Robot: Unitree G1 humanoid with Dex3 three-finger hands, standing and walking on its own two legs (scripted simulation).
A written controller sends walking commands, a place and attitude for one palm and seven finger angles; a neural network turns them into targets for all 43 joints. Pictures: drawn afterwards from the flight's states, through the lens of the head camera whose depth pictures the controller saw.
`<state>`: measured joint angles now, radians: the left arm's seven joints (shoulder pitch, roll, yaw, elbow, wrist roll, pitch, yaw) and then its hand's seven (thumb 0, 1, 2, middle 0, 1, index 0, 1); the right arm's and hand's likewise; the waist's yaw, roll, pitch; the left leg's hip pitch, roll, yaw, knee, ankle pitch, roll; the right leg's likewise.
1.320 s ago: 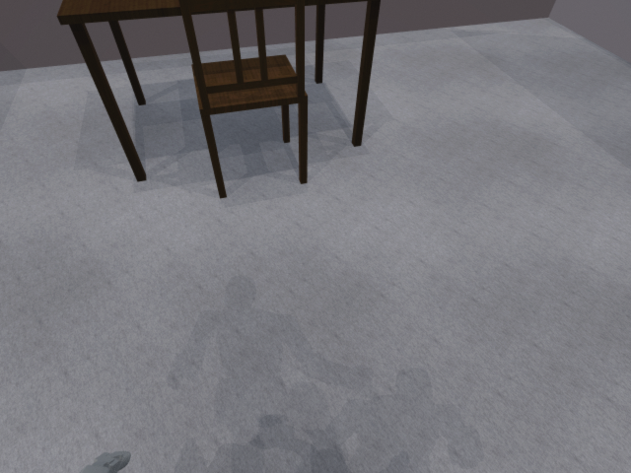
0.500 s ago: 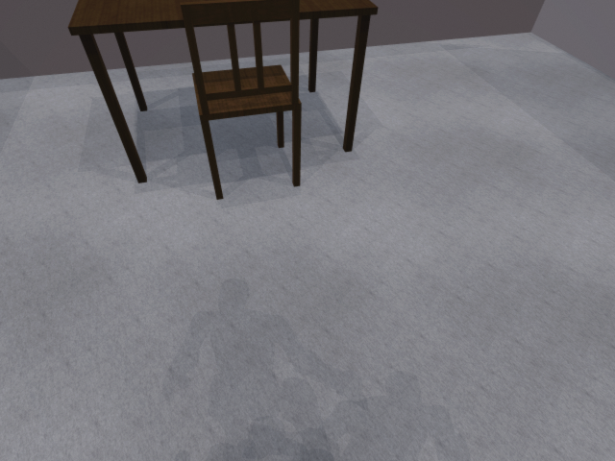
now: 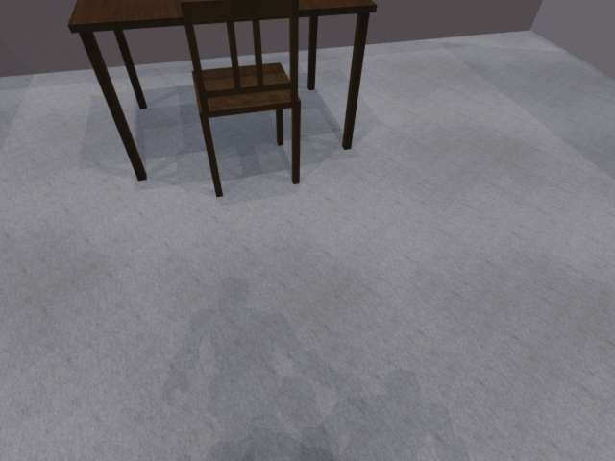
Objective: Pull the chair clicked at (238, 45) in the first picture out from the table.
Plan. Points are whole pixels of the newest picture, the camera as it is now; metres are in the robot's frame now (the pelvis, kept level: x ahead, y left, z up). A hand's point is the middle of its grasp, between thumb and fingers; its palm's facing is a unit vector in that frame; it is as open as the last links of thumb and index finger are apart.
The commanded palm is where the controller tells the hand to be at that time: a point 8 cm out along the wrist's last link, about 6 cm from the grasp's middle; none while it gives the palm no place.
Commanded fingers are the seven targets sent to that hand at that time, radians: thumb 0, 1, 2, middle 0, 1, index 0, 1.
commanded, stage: look at it before walking up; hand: left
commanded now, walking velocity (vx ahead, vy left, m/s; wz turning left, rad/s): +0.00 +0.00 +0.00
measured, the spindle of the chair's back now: (233, 55) +1.44 +0.36 -0.11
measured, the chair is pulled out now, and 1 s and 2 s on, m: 0.00 0.00 0.00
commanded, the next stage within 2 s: walk to a spot facing it in 0.42 s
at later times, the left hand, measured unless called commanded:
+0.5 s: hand out of the picture +0.07 +0.24 -0.16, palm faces -0.03 -0.95 -0.32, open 7.3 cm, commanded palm none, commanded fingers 0.00 0.90 0.90 -0.20 -0.30 -0.20 -0.30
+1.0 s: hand out of the picture +0.08 +0.20 -0.20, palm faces -0.09 -0.99 -0.12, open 7.3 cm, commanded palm none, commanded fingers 0.00 0.90 0.90 -0.20 -0.30 -0.20 -0.30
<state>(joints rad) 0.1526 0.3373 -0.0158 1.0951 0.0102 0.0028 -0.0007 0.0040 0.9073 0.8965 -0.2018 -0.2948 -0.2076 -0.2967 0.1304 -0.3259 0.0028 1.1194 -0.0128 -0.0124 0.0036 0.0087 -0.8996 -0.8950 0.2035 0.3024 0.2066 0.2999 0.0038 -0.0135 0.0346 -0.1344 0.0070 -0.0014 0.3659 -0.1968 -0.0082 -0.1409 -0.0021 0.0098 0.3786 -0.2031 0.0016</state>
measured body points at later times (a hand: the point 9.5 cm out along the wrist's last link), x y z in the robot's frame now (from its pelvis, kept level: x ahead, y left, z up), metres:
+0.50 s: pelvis +0.01 +0.00 +0.00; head +0.01 +0.00 +0.45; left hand +0.08 +0.29 -0.14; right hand +0.08 -0.30 -0.13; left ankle +0.00 +0.13 -0.75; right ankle +0.00 -0.12 -0.75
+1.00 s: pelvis +0.11 +0.03 -0.02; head +0.13 +0.06 +0.43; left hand +0.09 +0.26 -0.19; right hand +0.03 -0.19 -0.16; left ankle +0.00 +0.13 -0.75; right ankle +0.05 -0.09 -0.68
